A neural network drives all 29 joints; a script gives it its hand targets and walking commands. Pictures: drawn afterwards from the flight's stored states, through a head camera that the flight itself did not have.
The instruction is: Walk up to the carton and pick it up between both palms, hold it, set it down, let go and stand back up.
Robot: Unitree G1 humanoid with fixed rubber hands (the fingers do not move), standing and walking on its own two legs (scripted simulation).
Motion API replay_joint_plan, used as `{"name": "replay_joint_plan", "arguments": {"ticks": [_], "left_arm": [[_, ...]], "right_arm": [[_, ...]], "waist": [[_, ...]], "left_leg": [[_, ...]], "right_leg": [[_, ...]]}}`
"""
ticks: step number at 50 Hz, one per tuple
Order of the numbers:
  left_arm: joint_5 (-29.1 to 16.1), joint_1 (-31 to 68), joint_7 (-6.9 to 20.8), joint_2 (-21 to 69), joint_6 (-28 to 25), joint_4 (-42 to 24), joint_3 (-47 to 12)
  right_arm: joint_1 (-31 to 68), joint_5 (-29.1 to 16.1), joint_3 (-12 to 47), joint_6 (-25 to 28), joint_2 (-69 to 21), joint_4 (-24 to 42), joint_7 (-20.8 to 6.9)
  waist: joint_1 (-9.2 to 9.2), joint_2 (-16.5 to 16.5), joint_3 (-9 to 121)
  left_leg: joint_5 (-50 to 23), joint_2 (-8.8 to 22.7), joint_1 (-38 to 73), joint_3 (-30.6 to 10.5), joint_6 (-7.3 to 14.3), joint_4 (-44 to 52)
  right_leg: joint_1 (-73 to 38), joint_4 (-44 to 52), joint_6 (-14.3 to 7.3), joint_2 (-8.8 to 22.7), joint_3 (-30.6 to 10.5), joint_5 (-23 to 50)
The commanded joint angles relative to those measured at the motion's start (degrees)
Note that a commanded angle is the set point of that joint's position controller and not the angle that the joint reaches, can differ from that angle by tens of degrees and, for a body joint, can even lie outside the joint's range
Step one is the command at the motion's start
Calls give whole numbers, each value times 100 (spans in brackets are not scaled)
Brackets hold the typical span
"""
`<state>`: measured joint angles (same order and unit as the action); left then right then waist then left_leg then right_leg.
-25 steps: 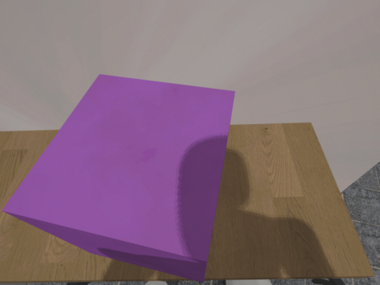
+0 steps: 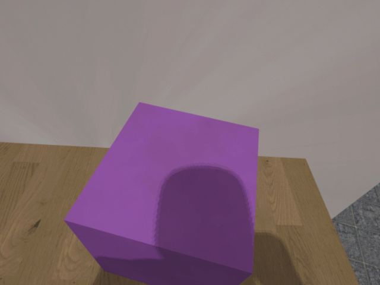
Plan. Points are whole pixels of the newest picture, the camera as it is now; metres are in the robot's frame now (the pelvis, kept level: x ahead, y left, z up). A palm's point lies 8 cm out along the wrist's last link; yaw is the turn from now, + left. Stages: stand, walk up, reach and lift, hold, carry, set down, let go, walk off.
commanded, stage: stand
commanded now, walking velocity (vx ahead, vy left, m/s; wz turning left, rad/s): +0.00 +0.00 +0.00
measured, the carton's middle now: (177, 203) +0.24 +0.04 +0.10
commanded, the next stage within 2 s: none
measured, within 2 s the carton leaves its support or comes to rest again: neither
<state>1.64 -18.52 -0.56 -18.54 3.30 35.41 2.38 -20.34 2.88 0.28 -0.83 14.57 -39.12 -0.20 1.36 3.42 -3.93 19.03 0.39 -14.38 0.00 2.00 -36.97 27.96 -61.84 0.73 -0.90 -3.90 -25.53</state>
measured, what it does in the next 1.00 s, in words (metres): steps on the spot: right foot, then left foot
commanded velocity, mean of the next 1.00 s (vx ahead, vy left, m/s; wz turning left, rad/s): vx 0.00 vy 0.00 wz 0.00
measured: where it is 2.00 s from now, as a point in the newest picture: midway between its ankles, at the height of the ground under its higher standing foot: outside the picture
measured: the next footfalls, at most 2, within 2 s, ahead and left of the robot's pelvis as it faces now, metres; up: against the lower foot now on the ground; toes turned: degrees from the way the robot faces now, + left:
right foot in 0.20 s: +0.08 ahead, -0.16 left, +0.00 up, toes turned -2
left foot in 0.50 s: +0.05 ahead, +0.13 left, +0.00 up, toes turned +1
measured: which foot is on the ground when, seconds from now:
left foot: down 0.00-0.24, up 0.26-0.48, down 0.50-1.00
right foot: up 0.00-0.18, down 0.20-0.54, up 0.56-0.82, down 0.84-1.00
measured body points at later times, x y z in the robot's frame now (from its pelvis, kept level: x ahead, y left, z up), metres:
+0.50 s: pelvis -0.01 +0.00 -0.01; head +0.01 +0.00 +0.44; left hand +0.08 +0.28 -0.11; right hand +0.10 -0.26 -0.12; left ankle +0.01 +0.12 -0.73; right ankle +0.04 -0.16 -0.73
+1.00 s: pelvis -0.02 +0.01 +0.00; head -0.01 -0.01 +0.45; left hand +0.08 +0.26 -0.11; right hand +0.07 -0.26 -0.12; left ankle -0.02 +0.12 -0.69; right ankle +0.01 -0.13 -0.73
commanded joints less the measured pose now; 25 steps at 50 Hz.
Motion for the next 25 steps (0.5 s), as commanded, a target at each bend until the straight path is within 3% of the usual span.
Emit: {"name": "replay_joint_plan", "arguments": {"ticks": [1,4,5,7,8,9,10,11,12,13,15,17,19,21,23,24,25], "left_arm": [[-52,-139,-6,-465,-225,-447,180],[-81,355,-14,-255,-350,-648,94],[-84,389,-23,-193,-386,-636,73],[-82,164,-40,-191,-435,-535,59],[-64,-7,-52,-278,-453,-470,71],[-22,-88,-72,-490,-461,-395,100],[45,-173,-82,-796,-448,-307,200],[3,-158,-78,-1020,-401,-296,267],[-36,-191,-75,-1157,-368,-221,333],[27,-205,-62,-952,-375,-188,289],[105,-68,-55,-764,-332,-245,219],[91,163,-104,-845,-318,-260,195],[59,45,-81,-864,-331,-205,190],[23,62,-71,-907,-314,-225,214],[-30,331,-26,-892,-250,-278,222],[-61,309,9,-718,-224,-295,177],[-123,173,47,-259,-212,-400,28]], "right_arm": [[144,-60,-407,176,1208,510,33],[-59,-74,-408,137,1178,442,25],[-39,-65,-426,103,1204,438,20],[122,-77,-449,33,1259,455,0],[252,-112,-436,21,1235,493,-12],[215,-153,-377,47,1071,530,-25],[33,-188,-274,68,788,588,-42],[-61,-189,-221,12,570,582,-36],[78,-105,-233,-124,676,570,8],[196,-45,-259,-180,790,635,14],[127,-98,-330,-147,856,583,-15],[97,-117,-287,-84,823,603,-35],[107,-84,-291,-4,835,678,-41],[-1,-84,-306,24,774,695,-69],[-378,-88,-350,53,791,633,-82],[-475,-69,-397,96,932,628,-61],[-391,-12,-471,141,1285,668,-14]], "waist": [[88,-1420,117],[295,-1681,486],[270,-1776,614],[57,-1668,840],[-93,-1523,888],[-150,-1202,982],[-158,-398,1081],[-167,337,870],[-353,801,655],[-376,806,357],[-311,497,-148],[-220,569,-346],[-295,694,-31],[-272,886,326],[3,813,517],[73,414,505],[98,-679,516]], "left_leg": [[-571,1139,741,-1527,745,1646],[-2782,1109,1365,-1229,802,972],[-3570,1078,1413,-1094,755,707],[-3870,985,1162,-937,575,307],[-3556,977,717,-913,437,181],[-2999,922,35,-820,212,53],[-1696,647,-882,-540,-82,-296],[572,58,-1102,-46,-363,-993],[1559,14,-744,-157,-369,-1853],[1980,83,-1082,-344,-358,-2204],[1922,104,-1439,-421,-342,-2105],[1095,122,-1242,-277,-355,-1479],[819,57,-940,-101,-369,-909],[506,-40,-465,69,-327,-245],[-350,-143,692,123,-209,755],[-458,-21,1068,-220,-91,998],[668,989,1008,-1652,216,1583]], "right_leg": [[608,595,94,132,111,129],[147,2054,77,201,358,44],[-172,2472,55,165,479,247],[-1040,3484,-9,36,700,1255],[-1636,3962,-73,82,649,1980],[-2319,3936,-199,394,242,2466],[-2966,3753,-492,1133,-655,2834],[-2550,3929,-1161,2070,-1619,3009],[-1673,4125,-1773,2495,-1882,2651],[-1552,4259,-1922,2458,-1928,2129],[-1284,4381,-1619,2077,-1306,1202],[-1102,4351,-1308,1686,-929,1281],[-1420,4055,-1208,1415,-709,1636],[-1489,3733,-1165,1364,-578,1540],[-657,3347,-868,1179,-320,604],[-145,2964,-603,991,-155,-16],[349,1885,-232,507,350,-567]]}}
